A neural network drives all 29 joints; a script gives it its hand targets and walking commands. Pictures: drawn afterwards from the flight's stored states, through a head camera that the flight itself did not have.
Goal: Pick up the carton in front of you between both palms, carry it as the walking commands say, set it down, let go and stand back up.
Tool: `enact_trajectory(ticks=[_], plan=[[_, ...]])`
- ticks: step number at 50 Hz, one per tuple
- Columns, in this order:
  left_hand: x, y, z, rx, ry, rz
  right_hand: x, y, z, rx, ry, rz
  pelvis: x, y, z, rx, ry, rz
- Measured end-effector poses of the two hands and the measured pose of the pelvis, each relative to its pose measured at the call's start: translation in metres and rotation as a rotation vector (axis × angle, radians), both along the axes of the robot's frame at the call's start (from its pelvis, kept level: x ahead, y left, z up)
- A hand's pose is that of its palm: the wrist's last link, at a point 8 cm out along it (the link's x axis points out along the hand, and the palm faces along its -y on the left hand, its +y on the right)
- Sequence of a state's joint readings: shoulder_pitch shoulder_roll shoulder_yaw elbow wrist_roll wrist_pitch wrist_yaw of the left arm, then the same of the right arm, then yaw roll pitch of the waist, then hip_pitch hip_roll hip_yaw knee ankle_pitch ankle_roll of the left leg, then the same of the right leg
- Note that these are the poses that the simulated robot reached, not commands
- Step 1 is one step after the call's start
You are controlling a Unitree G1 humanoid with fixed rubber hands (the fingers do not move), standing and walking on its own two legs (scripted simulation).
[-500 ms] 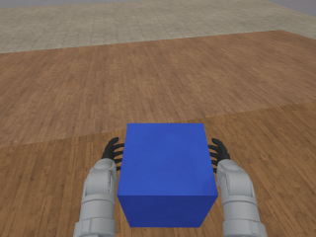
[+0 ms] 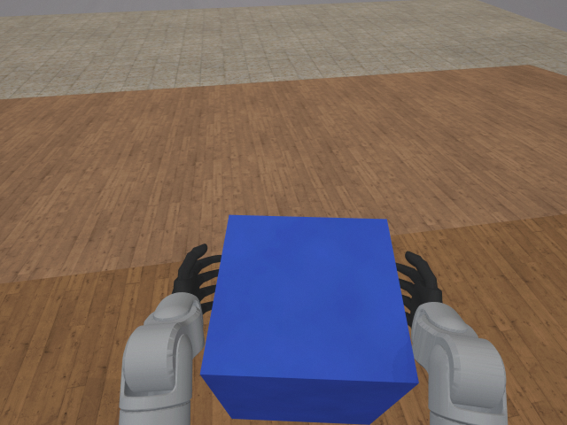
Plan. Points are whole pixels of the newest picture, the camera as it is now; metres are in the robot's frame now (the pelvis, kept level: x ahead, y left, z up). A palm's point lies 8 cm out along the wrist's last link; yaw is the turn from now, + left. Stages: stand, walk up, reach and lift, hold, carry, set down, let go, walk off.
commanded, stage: carry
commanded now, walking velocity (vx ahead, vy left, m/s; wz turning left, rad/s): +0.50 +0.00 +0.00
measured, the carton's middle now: (303, 326) +0.26 -0.01 +0.03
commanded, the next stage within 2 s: none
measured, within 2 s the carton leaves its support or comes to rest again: neither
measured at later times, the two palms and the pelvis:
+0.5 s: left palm (193, 182) +0.54 +0.19 +0.08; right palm (352, 190) +0.50 -0.11 +0.09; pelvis +0.30 +0.06 +0.01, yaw -3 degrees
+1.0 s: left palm (228, 110) +0.85 +0.16 +0.08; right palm (342, 108) +0.87 -0.14 +0.08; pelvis +0.63 +0.00 +0.01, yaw +2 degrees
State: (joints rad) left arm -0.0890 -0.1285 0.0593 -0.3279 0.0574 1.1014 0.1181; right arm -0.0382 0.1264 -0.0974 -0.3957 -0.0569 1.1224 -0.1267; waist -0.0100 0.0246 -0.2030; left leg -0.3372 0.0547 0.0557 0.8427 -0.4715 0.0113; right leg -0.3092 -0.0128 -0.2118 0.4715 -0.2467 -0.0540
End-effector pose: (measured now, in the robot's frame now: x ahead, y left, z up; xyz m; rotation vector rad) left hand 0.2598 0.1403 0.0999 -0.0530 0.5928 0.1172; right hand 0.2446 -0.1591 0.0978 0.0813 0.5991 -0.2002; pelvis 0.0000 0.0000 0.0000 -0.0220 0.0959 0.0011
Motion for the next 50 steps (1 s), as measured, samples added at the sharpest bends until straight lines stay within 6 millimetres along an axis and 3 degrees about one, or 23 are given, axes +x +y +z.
enact_trajectory(ticks=[4,8,12,16,20,25,30,34,41,45,50], plan=[[0.016,0.009,-0.009,-0.018,0.08,0.054,0.03,0.008,-0.004,0.01,0.076,0.029,0.041,-0.001,0.008,0.023,0.009,0.002],[0.05,0.023,-0.01,-0.033,0.083,0.101,0.075,0.021,-0.006,0.022,0.079,0.045,0.087,0.006,0.009,0.029,0.001,-0.002],[0.101,0.039,-0.016,-0.047,0.052,0.116,0.127,0.035,-0.012,0.013,0.049,0.025,0.142,0.021,-0.002,0.027,-0.017,-0.006],[0.166,0.054,-0.031,-0.06,0.018,0.092,0.183,0.049,-0.025,0.0,0.015,-0.004,0.2,0.041,-0.022,0.042,-0.041,-0.027],[0.217,0.055,-0.032,-0.054,0.081,0.034,0.216,0.054,-0.029,0.029,0.075,-0.031,0.241,0.053,-0.01,0.029,-0.031,-0.051],[0.275,0.049,-0.017,-0.051,0.089,-0.026,0.26,0.049,-0.011,0.019,0.086,-0.083,0.296,0.058,0.009,0.004,-0.021,-0.051],[0.337,0.048,-0.002,-0.05,0.039,-0.01,0.328,0.048,0.007,0.01,0.037,-0.06,0.359,0.053,0.016,-0.006,-0.018,-0.042],[0.389,0.045,0.001,-0.046,0.009,0.022,0.39,0.044,0.009,0.011,0.008,-0.025,0.416,0.042,0.011,0.002,-0.024,-0.035],[0.493,0.023,-0.023,-0.004,0.024,0.062,0.506,0.022,-0.028,0.052,0.023,0.015,0.528,0.014,-0.02,-0.003,-0.046,-0.001],[0.534,0.019,-0.032,-0.008,0.114,0.102,0.559,0.018,-0.035,0.046,0.113,0.052,0.572,0.002,-0.008,0.013,-0.032,0.025],[0.587,0.019,-0.018,-0.014,0.114,0.138,0.621,0.019,-0.022,0.048,0.114,0.085,0.631,-0.004,0.01,0.037,-0.022,0.025]])
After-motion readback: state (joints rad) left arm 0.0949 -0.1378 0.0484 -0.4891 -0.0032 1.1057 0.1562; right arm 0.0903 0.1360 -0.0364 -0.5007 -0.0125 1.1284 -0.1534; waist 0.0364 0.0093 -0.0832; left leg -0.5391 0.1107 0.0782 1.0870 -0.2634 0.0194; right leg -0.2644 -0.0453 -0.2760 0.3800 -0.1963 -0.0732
